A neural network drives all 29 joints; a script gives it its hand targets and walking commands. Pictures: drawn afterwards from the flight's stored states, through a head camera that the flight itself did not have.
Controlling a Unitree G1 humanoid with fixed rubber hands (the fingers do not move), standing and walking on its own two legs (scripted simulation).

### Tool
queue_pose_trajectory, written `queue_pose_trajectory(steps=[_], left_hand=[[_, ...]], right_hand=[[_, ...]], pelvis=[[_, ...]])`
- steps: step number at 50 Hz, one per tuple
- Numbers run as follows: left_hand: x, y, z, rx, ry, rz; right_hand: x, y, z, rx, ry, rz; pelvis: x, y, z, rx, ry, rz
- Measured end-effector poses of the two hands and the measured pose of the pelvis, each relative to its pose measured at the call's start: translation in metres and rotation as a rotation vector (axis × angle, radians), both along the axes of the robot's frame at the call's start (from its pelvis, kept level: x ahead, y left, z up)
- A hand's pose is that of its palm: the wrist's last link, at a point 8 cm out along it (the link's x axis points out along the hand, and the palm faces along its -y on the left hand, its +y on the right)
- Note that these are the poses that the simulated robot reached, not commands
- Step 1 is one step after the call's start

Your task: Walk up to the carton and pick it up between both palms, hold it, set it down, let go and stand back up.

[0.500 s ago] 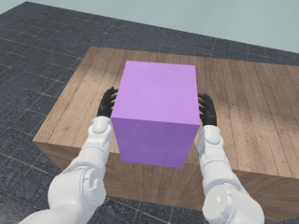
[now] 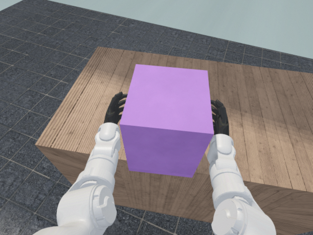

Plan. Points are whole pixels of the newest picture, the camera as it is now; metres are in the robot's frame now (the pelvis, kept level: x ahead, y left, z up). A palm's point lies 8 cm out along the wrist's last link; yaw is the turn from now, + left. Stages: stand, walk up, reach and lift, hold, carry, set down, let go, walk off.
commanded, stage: reach and lift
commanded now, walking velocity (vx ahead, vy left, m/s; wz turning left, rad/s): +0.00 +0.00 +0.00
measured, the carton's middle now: (165, 123) +0.42 +0.01 +0.01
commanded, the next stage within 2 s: none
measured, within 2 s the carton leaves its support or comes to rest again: leaves its support in 1.00 s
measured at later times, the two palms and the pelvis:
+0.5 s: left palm (112, 121) +0.39 +0.16 +0.05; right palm (220, 130) +0.38 -0.13 +0.05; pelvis +0.00 +0.00 +0.00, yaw +1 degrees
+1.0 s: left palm (112, 126) +0.38 +0.16 +0.05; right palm (223, 134) +0.37 -0.14 +0.06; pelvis -0.01 -0.01 +0.00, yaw +1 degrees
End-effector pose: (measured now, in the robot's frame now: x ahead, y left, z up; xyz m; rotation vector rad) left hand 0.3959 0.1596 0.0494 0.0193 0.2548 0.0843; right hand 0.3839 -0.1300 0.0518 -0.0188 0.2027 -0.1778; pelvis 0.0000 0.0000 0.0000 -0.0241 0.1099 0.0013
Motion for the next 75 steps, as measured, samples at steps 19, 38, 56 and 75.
queue_pose_trajectory(steps=[19, 38, 56, 75], left_hand=[[-0.002, 0.0, 0.0, -0.001, 0.006, 0.005], [-0.007, 0.001, 0.001, 0.0, -0.029, 0.003], [-0.022, -0.009, 0.003, -0.007, -0.052, 0.016], [-0.026, 0.0, 0.016, 0.005, -0.028, 0.027]], right_hand=[[0.0, 0.0, 0.0, -0.006, -0.005, 0.006], [-0.007, 0.0, 0.002, -0.032, -0.048, 0.008], [-0.018, -0.01, 0.009, -0.049, -0.075, 0.024], [-0.017, -0.001, 0.019, -0.024, -0.053, 0.038]], pelvis=[[0.0, -0.003, 0.001, 0.006, -0.004, 0.011], [-0.003, -0.003, 0.001, 0.002, 0.028, 0.016], [-0.021, -0.013, 0.001, 0.008, 0.066, 0.017], [-0.022, -0.01, 0.0, 0.011, 0.06, 0.017]])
